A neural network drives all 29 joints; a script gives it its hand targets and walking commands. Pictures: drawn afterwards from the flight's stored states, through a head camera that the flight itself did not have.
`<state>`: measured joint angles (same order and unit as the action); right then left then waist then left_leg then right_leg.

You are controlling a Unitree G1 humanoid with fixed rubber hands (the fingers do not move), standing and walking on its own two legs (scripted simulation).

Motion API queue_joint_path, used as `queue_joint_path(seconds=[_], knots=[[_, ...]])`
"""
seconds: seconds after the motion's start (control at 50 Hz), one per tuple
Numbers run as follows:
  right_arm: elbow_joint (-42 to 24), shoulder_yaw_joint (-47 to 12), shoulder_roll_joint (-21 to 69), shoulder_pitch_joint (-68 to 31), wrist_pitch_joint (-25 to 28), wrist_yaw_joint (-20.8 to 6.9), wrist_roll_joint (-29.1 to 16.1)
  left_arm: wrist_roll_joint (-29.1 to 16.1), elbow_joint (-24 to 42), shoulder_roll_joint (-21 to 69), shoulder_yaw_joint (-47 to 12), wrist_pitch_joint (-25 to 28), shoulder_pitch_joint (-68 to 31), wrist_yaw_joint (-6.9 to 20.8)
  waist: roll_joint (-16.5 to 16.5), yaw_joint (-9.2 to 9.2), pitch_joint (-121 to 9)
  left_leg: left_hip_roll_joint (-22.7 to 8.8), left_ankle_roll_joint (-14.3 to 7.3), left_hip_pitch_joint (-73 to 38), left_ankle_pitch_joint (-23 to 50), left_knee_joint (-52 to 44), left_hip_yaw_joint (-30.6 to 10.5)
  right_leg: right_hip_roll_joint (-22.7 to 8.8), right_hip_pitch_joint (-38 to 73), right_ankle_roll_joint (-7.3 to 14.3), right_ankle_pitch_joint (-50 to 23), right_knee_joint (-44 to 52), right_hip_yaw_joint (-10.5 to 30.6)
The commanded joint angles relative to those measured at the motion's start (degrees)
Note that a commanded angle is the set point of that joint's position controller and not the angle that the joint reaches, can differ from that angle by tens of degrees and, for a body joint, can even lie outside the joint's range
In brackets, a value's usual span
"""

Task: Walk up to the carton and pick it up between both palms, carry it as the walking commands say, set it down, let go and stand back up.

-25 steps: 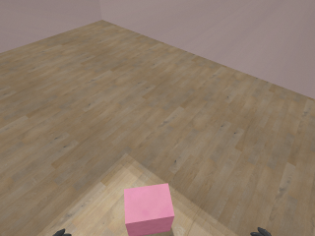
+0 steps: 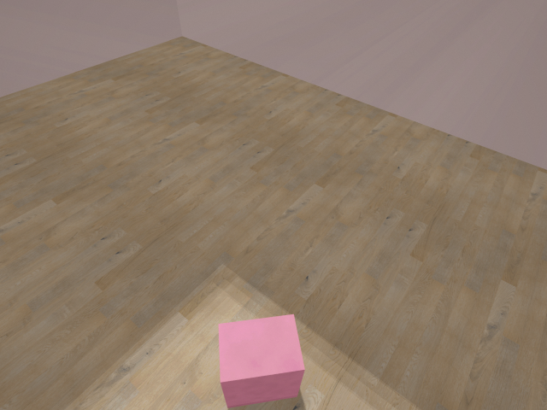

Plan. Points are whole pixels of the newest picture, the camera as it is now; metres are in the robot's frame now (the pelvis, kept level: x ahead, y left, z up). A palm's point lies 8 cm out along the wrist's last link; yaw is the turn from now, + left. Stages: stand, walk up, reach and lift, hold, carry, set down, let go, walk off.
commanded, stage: stand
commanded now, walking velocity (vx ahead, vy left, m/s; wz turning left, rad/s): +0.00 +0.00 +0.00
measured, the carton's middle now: (259, 362) +0.42 +0.04 -0.64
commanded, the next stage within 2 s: none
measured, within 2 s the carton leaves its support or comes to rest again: neither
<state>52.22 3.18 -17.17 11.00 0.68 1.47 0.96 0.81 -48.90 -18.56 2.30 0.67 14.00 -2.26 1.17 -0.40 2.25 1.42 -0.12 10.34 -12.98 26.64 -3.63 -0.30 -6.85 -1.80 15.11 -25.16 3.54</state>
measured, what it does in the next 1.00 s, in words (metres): stands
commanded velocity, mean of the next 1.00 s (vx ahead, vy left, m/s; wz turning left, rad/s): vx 0.00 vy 0.00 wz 0.00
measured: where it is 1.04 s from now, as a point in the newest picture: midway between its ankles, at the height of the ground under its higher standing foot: outside the picture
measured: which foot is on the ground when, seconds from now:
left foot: down 0.00-1.00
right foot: down 0.00-1.00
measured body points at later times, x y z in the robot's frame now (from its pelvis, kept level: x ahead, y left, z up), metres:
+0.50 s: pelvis -0.01 +0.00 +0.00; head -0.01 +0.00 +0.45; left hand +0.07 +0.29 -0.12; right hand +0.08 -0.30 -0.12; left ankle +0.02 +0.12 -0.74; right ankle -0.01 -0.14 -0.74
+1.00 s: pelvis -0.01 -0.01 +0.00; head -0.01 +0.00 +0.45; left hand +0.07 +0.30 -0.12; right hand +0.08 -0.31 -0.11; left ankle +0.02 +0.12 -0.74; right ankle -0.01 -0.14 -0.74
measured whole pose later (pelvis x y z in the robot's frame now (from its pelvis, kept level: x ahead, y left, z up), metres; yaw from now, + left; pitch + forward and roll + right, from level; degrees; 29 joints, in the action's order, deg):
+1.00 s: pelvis -0.01 -0.01 +0.00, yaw +1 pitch -3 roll +0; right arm 57.0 1.7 -19.3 9.7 0.9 1.6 0.2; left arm 0.0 -54.8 -20.0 1.8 1.0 11.2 -1.7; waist 0.5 0.0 2.8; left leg 1.0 0.6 9.3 -10.1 22.7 -4.7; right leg -0.1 -5.7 -1.2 12.7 -21.6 2.5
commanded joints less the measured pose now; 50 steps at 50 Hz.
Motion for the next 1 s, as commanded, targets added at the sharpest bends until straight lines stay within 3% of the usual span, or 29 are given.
queue_joint_path(seconds=[0.0,0.98], knots=[[-2.2,1.6,-8.6,-1.3,0.6,0.2,-0.1,-0.1,2.2,-7.9,1.7,0.7,-0.5,-0.2,-1.4,-0.04,0.1,-5.1,-0.7,0.4,4.4,-5.7,-4.5,-3.7,-2.3,1.3,-4.4,4.8,2.8],[2.4,0.2,-11.2,-2.2,0.7,0.3,-0.8,-0.9,-3.4,-10.1,1.2,0.9,-3.3,0.3,-1.4,0.35,-0.2,-6.2,-0.6,-1.0,6.7,-8.0,-5.5,-5.1,-0.9,1.8,-4.7,7.8,2.8]])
